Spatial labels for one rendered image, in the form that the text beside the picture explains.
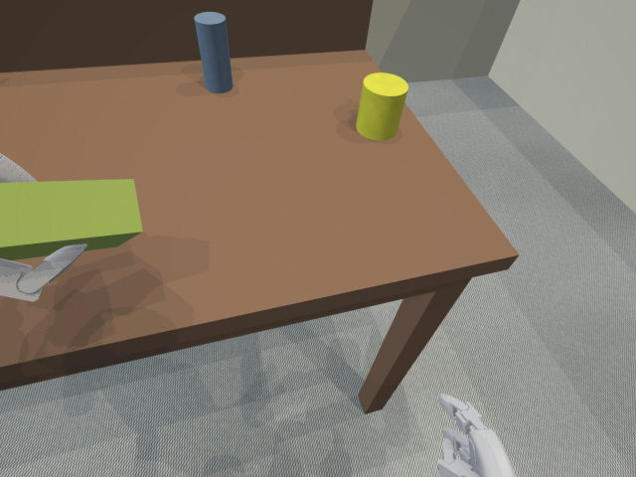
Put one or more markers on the left robot hand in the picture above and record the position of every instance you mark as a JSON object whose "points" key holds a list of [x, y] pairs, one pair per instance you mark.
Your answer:
{"points": [[19, 280]]}

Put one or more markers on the right robot hand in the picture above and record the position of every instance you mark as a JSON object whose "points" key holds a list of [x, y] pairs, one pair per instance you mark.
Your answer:
{"points": [[481, 454]]}

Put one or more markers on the sponge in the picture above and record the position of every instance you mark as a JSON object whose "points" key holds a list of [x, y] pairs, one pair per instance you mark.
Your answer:
{"points": [[39, 218]]}

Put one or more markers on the table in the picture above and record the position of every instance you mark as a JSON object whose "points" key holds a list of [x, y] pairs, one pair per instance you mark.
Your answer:
{"points": [[261, 207]]}

